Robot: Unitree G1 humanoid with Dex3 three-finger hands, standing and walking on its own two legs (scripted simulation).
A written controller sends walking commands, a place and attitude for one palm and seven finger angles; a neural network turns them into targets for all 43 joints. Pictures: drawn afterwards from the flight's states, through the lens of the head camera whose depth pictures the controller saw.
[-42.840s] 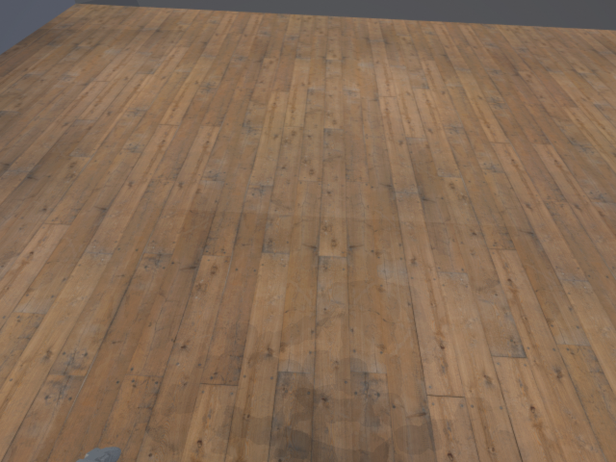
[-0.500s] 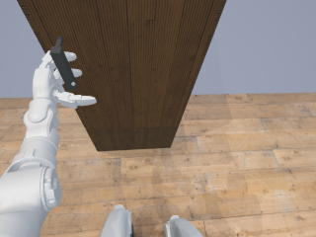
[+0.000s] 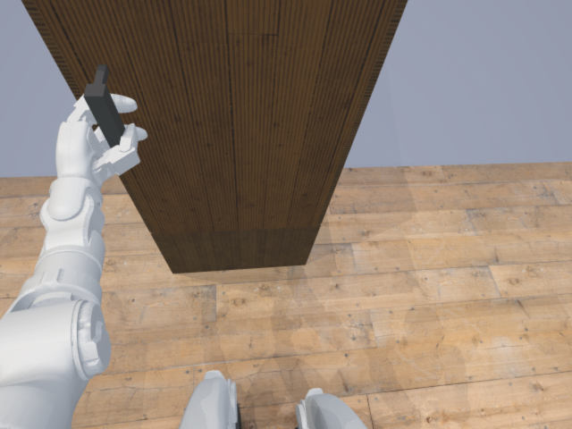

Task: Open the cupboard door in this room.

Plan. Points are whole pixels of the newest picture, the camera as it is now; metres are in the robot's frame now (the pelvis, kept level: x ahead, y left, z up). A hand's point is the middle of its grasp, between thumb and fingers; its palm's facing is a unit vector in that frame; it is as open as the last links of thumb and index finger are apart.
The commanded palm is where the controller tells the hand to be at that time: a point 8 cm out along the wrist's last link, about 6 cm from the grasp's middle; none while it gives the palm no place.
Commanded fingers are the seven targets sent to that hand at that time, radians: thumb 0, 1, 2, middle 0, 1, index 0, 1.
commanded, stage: pull the door open along its arc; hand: left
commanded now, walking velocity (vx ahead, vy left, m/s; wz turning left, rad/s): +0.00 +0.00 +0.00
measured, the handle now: (115, 117) +0.53 +0.22 +0.08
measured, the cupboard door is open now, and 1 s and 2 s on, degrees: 0 37 41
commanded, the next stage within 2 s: open thumb and fingers to let go in 1.06 s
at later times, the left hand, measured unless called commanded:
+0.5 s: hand (134, 189) +0.42 +0.18 +0.07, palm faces +0.04 -1.00 +0.00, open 5.9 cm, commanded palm +0.37 +0.22 +0.07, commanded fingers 0.00 0.90 0.90 -0.40 -1.35 -0.40 -1.35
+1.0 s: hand (218, 291) +0.28 +0.07 +0.07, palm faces +0.41 -0.91 +0.00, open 6.0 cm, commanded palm +0.21 +0.09 +0.07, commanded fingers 0.00 0.90 0.90 -0.40 -1.35 -0.40 -1.35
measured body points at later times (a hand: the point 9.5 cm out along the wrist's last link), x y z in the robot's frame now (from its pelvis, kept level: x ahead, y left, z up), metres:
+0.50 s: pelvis +0.01 +0.00 +0.02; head +0.09 +0.01 +0.46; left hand +0.41 +0.24 +0.07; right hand +0.07 -0.26 -0.10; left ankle +0.06 +0.09 -0.65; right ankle -0.03 -0.11 -0.65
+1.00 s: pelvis +0.01 -0.03 +0.02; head +0.04 -0.03 +0.47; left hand +0.25 +0.12 +0.07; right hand +0.22 -0.21 -0.07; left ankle +0.06 +0.09 -0.65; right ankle -0.03 -0.11 -0.65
